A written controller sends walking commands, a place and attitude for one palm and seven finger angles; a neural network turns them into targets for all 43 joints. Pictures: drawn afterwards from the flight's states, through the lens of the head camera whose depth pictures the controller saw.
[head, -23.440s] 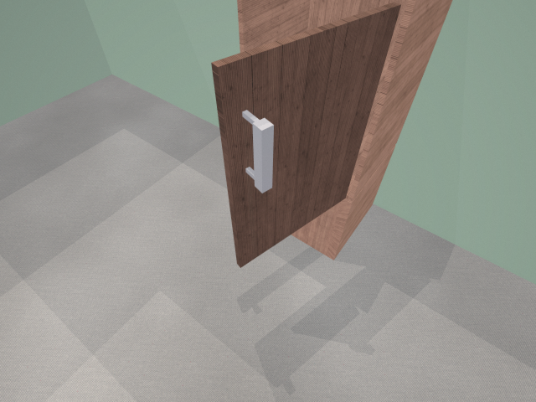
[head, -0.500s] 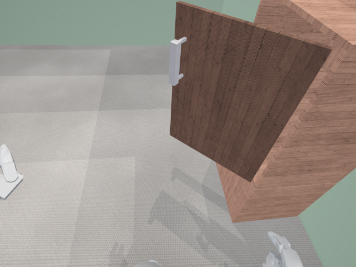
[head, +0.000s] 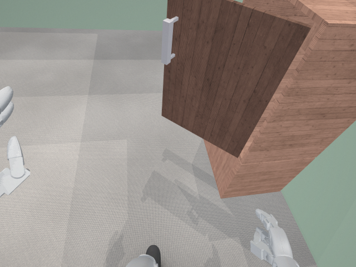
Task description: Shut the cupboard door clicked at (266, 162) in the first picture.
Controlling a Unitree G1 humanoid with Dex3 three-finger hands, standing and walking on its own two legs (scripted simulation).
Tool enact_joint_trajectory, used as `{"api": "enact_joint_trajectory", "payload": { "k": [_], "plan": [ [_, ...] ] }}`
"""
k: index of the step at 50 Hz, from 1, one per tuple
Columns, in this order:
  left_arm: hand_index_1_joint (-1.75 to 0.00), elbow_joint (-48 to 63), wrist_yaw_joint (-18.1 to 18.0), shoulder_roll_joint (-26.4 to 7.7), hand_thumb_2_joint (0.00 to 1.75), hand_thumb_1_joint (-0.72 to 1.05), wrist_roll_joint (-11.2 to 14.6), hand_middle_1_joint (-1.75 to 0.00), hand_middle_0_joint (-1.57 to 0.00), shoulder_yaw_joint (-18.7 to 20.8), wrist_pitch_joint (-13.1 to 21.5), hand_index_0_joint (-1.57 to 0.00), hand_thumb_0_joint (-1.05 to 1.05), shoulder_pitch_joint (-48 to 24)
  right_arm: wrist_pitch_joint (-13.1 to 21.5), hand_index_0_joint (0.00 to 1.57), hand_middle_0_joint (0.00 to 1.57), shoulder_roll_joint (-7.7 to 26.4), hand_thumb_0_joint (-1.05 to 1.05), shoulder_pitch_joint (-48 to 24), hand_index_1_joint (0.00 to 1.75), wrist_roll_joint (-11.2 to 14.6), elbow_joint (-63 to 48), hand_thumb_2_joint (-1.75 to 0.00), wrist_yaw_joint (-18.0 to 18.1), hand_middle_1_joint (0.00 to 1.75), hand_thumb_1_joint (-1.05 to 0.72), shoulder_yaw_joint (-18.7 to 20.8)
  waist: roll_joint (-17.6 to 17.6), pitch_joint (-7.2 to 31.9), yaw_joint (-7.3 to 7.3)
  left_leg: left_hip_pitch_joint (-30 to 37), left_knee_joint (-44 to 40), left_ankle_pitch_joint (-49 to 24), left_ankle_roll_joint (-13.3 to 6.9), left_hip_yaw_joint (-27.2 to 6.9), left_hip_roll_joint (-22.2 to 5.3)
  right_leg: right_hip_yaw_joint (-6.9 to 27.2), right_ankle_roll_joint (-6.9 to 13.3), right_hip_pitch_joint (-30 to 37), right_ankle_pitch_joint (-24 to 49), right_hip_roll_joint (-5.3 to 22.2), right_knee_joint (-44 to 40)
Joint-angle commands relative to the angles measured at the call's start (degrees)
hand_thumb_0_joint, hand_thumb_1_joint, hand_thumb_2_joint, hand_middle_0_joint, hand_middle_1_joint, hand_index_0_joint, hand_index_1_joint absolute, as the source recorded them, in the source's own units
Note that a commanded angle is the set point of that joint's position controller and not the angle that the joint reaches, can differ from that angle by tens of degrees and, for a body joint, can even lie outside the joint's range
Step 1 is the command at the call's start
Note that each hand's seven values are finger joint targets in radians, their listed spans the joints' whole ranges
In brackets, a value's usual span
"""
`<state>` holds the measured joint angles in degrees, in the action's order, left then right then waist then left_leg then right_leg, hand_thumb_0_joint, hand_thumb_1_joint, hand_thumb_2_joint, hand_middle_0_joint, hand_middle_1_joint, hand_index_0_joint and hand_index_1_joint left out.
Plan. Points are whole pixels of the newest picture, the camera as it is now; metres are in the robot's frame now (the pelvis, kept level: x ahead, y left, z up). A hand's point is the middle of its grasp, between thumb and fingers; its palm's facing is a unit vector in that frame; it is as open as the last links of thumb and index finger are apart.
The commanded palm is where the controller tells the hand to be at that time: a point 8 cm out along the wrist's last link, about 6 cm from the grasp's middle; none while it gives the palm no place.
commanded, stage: stop stepping back and stand still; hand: left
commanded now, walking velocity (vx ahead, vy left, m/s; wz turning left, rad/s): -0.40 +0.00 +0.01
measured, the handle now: (170, 40) +0.80 +0.07 +0.10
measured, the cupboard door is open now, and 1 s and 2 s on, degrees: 48 48 48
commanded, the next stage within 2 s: let the arm hang, fingers relaxed in 0.84 s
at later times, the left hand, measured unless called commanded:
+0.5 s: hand out of the picture +0.16 +0.29 +0.18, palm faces +0.37 -0.82 -0.43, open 7.4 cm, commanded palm +0.10 +0.32 +0.19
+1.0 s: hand (4, 210) +0.18 +0.29 +0.12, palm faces +0.29 -0.84 -0.46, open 7.4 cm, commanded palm none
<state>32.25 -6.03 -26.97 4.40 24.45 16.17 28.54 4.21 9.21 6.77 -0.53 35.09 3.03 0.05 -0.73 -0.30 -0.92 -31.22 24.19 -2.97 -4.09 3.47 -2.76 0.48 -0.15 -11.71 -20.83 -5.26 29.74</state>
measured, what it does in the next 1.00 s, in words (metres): steps on the spot: left foot, then right foot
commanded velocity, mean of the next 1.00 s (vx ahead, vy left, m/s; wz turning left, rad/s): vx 0.06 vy -0.02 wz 0.00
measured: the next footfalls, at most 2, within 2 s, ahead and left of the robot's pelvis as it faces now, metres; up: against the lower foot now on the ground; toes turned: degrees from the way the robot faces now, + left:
left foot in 0.20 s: +0.06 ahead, +0.11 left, +0.00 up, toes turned -1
right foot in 0.44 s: -0.07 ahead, -0.08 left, +0.00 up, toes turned -1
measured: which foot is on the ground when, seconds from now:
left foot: down 0.00-0.04, up 0.06-0.18, down 0.20-1.00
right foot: down 0.00-0.26, up 0.28-0.42, down 0.44-1.00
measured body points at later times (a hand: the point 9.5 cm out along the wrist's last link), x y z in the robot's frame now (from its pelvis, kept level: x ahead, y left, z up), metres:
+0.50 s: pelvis -0.05 +0.03 +0.02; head -0.05 +0.06 +0.46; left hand +0.13 +0.33 +0.20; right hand +0.08 -0.20 -0.07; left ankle +0.02 +0.11 -0.72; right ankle -0.11 -0.08 -0.72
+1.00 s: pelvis -0.04 +0.03 +0.01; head -0.05 +0.04 +0.46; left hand +0.16 +0.33 +0.14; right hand +0.13 -0.21 -0.07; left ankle +0.02 +0.11 -0.72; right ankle -0.11 -0.08 -0.72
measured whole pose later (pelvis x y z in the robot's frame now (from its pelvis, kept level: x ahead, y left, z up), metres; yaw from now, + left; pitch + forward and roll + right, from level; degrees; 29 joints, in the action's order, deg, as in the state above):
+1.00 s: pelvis -0.04 +0.03 +0.01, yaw -1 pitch +2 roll -2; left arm 12.0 -5.0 -24.1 0.6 16.1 8.8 24.3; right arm 5.7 14.1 10.6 0.4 39.4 1.2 -0.2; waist -1.4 3.7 1.1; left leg -21.8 30.7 10.4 -3.1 1.6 1.4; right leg -0.7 0.7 -8.1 -19.4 -2.3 25.9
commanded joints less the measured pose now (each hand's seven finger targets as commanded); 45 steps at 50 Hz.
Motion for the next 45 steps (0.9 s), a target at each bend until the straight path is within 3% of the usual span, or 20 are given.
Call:
{"api": "enact_joint_trajectory", "payload": {
  "k": [1, 2, 3, 4, 5, 7, 8, 10, 11, 13, 16, 22, 23, 24, 26, 28, 31, 33, 36, 45],
  "plan": [
    [-0.3, 9.4, -1.9, -12.5, 0.9, 0.9, 1.7, -0.3, -0.2, 12.5, 2.9, -0.2, 0.0, 5.7, 0.7, 0.2, 0.2, 8.5, 0.0, -1.9, 0.3, 0.3, -8.9, -0.9, 0.7, 0.3, -0.9, 3.6, -1.7, 8.5, 0.39, 14.6, 6.0, 28.4, 7.2, -3.9, -1.7, 7.2, 6.5, -14.4, -15.3, 9.9, -13.6],
    [-0.3, 9.2, -2.4, -12.4, 0.9, 0.9, 1.4, -0.3, -0.2, 11.2, 2.4, -0.2, 0.0, 5.6, 0.7, 0.2, 0.2, 7.9, 0.0, -0.8, 0.3, 0.4, -8.1, -0.9, 0.7, 0.3, -0.9, 3.5, 7.4, 7.3, 0.13, 22.2, 22.7, 23.7, 8.0, -2.8, 2.8, 17.2, 9.5, -28.1, -18.8, 19.3, -21.6],
    [-0.3, 9.1, -3.2, -12.6, 0.9, 0.9, 1.1, -0.3, -0.2, 11.7, 1.6, -0.2, 0.0, 4.6, 0.7, 0.2, 0.2, 8.7, 0.0, 1.1, 0.3, -0.4, -6.9, -0.9, 0.8, 0.3, -0.9, 4.0, 10.8, 7.0, 0.34, 23.2, 33.2, 24.3, 7.8, -4.7, 4.0, 21.9, 12.9, -32.4, -15.5, 25.4, -23.0],
    [-0.3, 6.8, -3.5, -9.1, 0.9, 0.9, 0.6, -0.3, -0.2, 8.1, -0.4, -0.2, 0.0, 4.0, -0.4, 0.2, 0.2, 8.1, 0.0, 1.6, 0.3, -0.2, -6.4, -0.9, 0.7, 0.3, -0.9, 3.2, 10.8, 3.3, -0.09, 15.5, 36.5, 25.4, 6.7, -7.2, 2.1, 17.3, 12.9, -28.0, -10.9, 25.2, -20.0],
    [-0.3, 5.9, -4.0, -8.0, 0.9, 0.9, -0.3, -0.3, -0.2, 6.3, -1.4, -0.2, 0.0, -0.7, -0.3, 0.2, 0.2, 8.2, 0.0, 0.4, 0.3, 0.2, -7.5, -0.9, 1.0, 0.3, -0.9, 2.1, 7.9, -0.3, -0.62, 10.5, 31.6, 26.2, 5.5, -7.6, 0.3, 15.1, 10.0, -23.2, -4.7, 22.2, -17.0],
    [-0.3, 1.5, -4.9, -7.2, 0.9, 0.9, -1.8, -0.3, -0.2, 3.8, -2.3, -0.2, 0.0, -8.9, 0.0, 0.2, 0.2, 9.5, 0.0, 0.4, 0.3, 0.4, -6.3, -0.9, 2.3, 0.3, -0.9, 1.5, 2.9, -4.1, -1.28, 12.2, 13.4, 22.1, 4.3, -5.6, 0.2, 7.1, 4.9, -19.1, -0.5, 15.3, -11.2],
    [-0.3, 2.1, -4.9, -7.9, 0.9, 0.9, -2.3, -0.3, -0.2, 3.2, -2.4, -0.2, 0.0, -13.1, 0.9, 0.2, 0.2, 10.6, 0.0, -0.3, 0.3, 1.1, -6.2, -0.9, 2.8, 0.3, -0.9, 2.2, 0.0, -4.2, -0.99, 13.7, 6.0, 20.8, 3.9, -6.1, 0.4, 5.5, 3.3, -17.0, -1.1, 12.5, -9.2],
    [-0.3, 3.3, -5.0, -7.3, 0.9, 0.9, -2.6, -0.3, -0.2, 2.9, -1.4, -0.2, 0.0, -11.5, 3.0, 0.2, 0.2, 11.5, 0.0, 0.7, 0.3, 1.9, -7.1, -0.9, 3.6, 0.3, -0.9, 2.5, -4.8, -0.2, 0.75, 12.1, -3.6, 19.0, 1.5, -12.6, -4.4, 3.1, 0.6, -7.3, 5.4, 5.8, -4.9],
    [-0.3, 3.2, -4.6, -7.3, 0.9, 0.9, -2.1, -0.3, -0.2, 3.6, -1.1, -0.2, 0.0, -7.4, 3.6, 0.2, 0.2, 10.9, 0.0, 1.5, 0.3, 2.3, -7.5, -0.9, 3.4, 0.3, -0.9, 2.4, -3.7, 3.4, 0.67, 12.7, -5.7, 21.8, 1.2, -14.3, -5.2, 1.9, 0.1, -3.2, 6.2, 4.3, -3.5],
    [-0.3, 11.0, -3.7, -9.3, 0.9, 0.9, -1.8, -0.3, -0.2, 6.2, -0.5, -0.2, 0.0, -6.8, 4.4, 0.2, 0.2, 10.5, 0.0, 0.6, 0.3, 1.2, -7.3, -0.9, 3.0, 0.3, -0.9, 1.9, -14.3, 5.7, 0.48, 10.9, -16.2, 36.4, 1.5, -22.4, -8.2, 0.5, -0.9, -1.0, 0.3, 2.5, 3.8],
    [-0.3, 13.7, -3.9, -7.2, 0.9, 0.9, -2.4, -0.3, -0.2, 5.7, -0.4, -0.2, 0.0, -3.2, 5.6, 0.2, 0.2, 9.4, 0.0, 1.3, 0.3, 0.7, -7.5, -0.9, 1.9, 0.3, -0.9, 1.7, -10.6, 7.1, 0.73, 10.8, -14.8, 37.6, 0.1, -20.3, -9.0, 0.9, -0.6, 2.2, 2.6, 2.6, 1.8],
    [-0.3, 6.9, -4.1, -8.5, 0.9, 0.9, -1.7, -0.3, -0.2, 8.1, -2.0, -0.2, 0.0, 2.3, 4.0, 0.2, 0.2, 9.1, 0.0, 2.0, 0.3, -0.1, -6.9, -0.9, 1.4, 0.3, -0.9, 1.4, -9.1, 6.3, 0.36, 9.6, -9.2, 30.5, 3.3, -11.3, -3.6, 0.4, 2.2, 6.4, 1.9, 4.3, -9.4],
    [-0.3, 5.2, -4.1, -9.5, 0.9, 0.9, -1.7, -0.3, -0.2, 9.4, -2.2, -0.2, 0.0, 3.1, 3.9, 0.2, 0.2, 9.2, 0.0, 2.3, 0.3, -0.4, -6.4, -0.9, 1.2, 0.3, -0.9, 1.5, -6.9, 7.3, 0.39, 11.5, -7.3, 27.1, 3.6, -11.1, -3.3, 1.3, 2.7, 6.0, 2.4, 5.5, -10.8],
    [-0.3, 3.0, -3.7, -6.6, 0.9, 0.9, -1.1, -0.3, -0.2, 6.8, -2.8, -0.2, 0.0, 3.7, 3.2, 0.2, 0.2, 8.6, 0.0, 2.6, 0.3, 0.3, -6.2, -0.9, 1.2, 0.3, -0.9, 1.7, 0.1, 8.0, 0.41, 13.2, -3.6, 23.9, 3.5, -9.1, -2.1, 3.4, 3.0, 4.6, 1.6, 6.6, -11.8],
    [-0.3, 3.4, -3.6, -6.7, 0.9, 0.9, -0.7, -0.3, -0.2, 6.2, -3.3, -0.2, 0.0, 3.0, 1.9, 0.2, 0.2, 8.8, 0.0, 1.6, 0.3, 0.7, -6.8, -0.9, 1.0, 0.3, -0.9, 2.0, 3.5, 6.8, -0.01, 16.1, 3.4, 20.6, 3.3, -6.6, -0.8, 9.0, 4.6, -1.7, -2.3, 10.8, -15.0],
    [-0.3, 4.2, -3.7, -7.3, 0.9, 0.9, -1.0, -0.3, -0.2, 5.9, -3.5, -0.2, 0.0, -0.1, 1.5, 0.2, 0.2, 9.0, 0.0, 0.9, 0.3, 0.8, -6.5, -0.9, 1.1, 0.3, -0.9, 1.7, 1.9, 4.2, -0.23, 17.5, 5.4, 17.8, 3.2, -6.5, -0.8, 10.3, 5.5, -5.7, -1.8, 12.5, -15.7],
    [-0.3, 3.4, -3.7, -6.2, 0.9, 0.9, -1.6, -0.3, -0.2, 3.6, -3.1, -0.2, 0.0, -4.3, 1.7, 0.2, 0.2, 9.2, 0.0, 0.3, 0.3, 0.9, -6.3, -0.9, 1.7, 0.3, -0.9, 1.1, -1.4, 1.6, -0.3, 19.3, 0.3, 16.0, 2.4, -9.2, -2.4, 5.2, 2.6, -6.9, 2.4, 8.5, -12.3],
    [-0.3, 5.2, -3.9, -8.5, 0.9, 0.9, -2.3, -0.3, -0.2, 5.0, -2.5, -0.2, 0.0, -7.7, 2.5, 0.2, 0.2, 9.8, 0.0, -0.7, 0.3, 0.9, -6.5, -0.9, 2.3, 0.3, -0.9, 1.0, -5.6, 1.2, 0.2, 17.8, -5.7, 20.3, 1.9, -12.7, -4.1, 2.7, 1.2, -4.6, 3.0, 6.2, -10.0],
    [-0.3, 4.7, -3.9, -7.0, 0.9, 0.9, -2.5, -0.3, -0.2, 4.3, -1.9, -0.2, 0.0, -6.2, 3.0, 0.2, 0.2, 9.1, 0.0, 0.3, 0.3, 0.9, -7.1, -0.9, 2.5, 0.3, -0.9, 0.8, -7.5, 1.8, 0.76, 14.3, -11.3, 27.7, 1.3, -15.4, -5.2, 1.2, 0.6, 0.7, 4.5, 4.8, -7.9],
    [-0.3, 3.8, -3.5, -6.6, 0.9, 0.9, -1.2, -0.3, -0.2, 5.5, -1.8, -0.2, 0.0, 1.6, 2.2, 0.2, 0.2, 9.4, 0.0, 1.0, 0.3, 1.3, -7.8, -0.9, 1.5, 0.3, -0.9, 1.6, -2.5, 8.9, 0.79, 20.8, -0.3, 3.0, 2.5, -8.3, -2.6, 3.2, 1.0, 2.1, 16.1, 7.5, -10.1]
  ]
}}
